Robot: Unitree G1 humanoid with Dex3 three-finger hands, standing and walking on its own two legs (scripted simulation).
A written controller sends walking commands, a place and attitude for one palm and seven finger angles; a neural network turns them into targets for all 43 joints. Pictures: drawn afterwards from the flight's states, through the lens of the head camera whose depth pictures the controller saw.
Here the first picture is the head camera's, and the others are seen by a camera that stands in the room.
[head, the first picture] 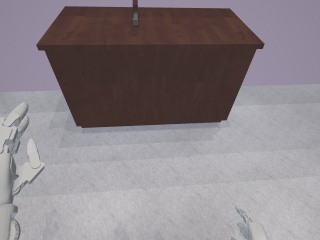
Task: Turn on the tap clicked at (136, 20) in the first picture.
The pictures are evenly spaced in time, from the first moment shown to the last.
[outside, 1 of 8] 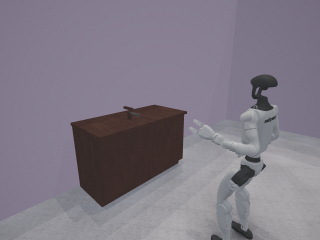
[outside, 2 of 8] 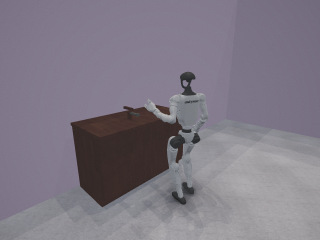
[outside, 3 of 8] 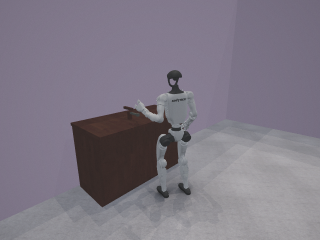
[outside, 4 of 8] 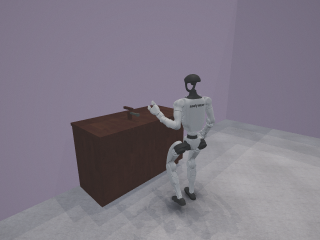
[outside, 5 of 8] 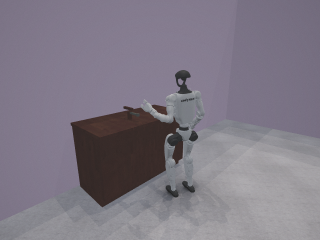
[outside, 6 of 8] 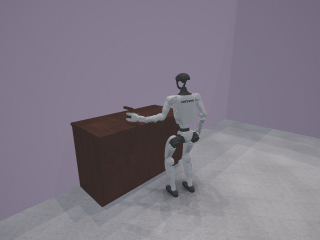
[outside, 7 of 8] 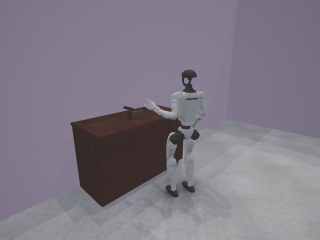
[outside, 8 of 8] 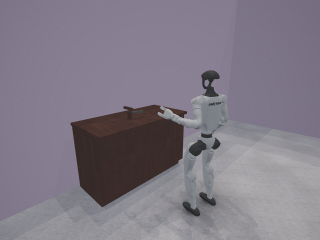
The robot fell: no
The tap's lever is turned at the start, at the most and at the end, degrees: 0 66 66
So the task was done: yes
